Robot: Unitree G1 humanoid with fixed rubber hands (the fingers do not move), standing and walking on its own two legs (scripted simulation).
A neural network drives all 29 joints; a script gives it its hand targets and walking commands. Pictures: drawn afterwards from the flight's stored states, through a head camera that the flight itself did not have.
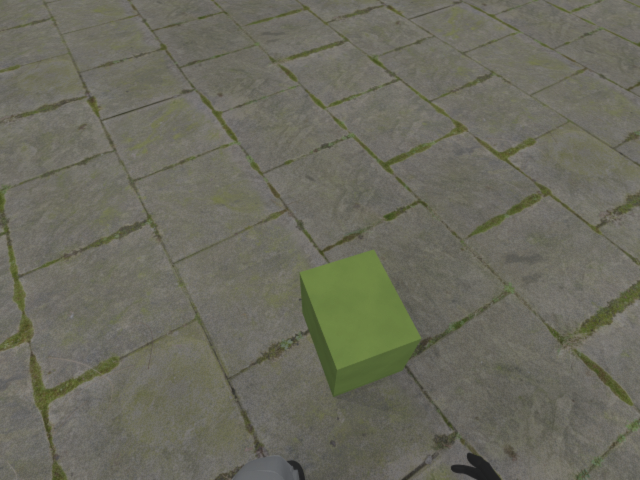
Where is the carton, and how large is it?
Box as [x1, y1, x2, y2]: [300, 250, 421, 396]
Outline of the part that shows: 374,250 370,250 300,272 302,312 333,396 401,370 421,338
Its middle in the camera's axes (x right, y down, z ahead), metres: +0.10 +0.25 +1.16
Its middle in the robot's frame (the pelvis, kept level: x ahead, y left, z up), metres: +0.56 -0.05 -0.63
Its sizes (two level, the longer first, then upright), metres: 0.295 0.235 0.276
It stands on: the floor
